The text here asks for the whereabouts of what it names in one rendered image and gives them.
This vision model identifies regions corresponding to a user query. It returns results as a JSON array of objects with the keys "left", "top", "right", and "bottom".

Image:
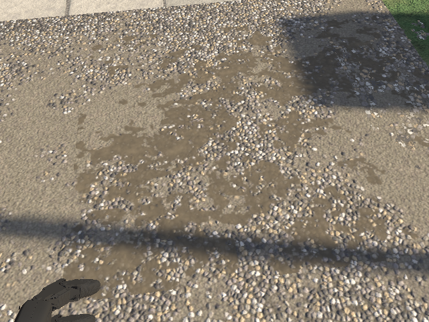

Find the robot left hand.
[{"left": 14, "top": 278, "right": 101, "bottom": 322}]

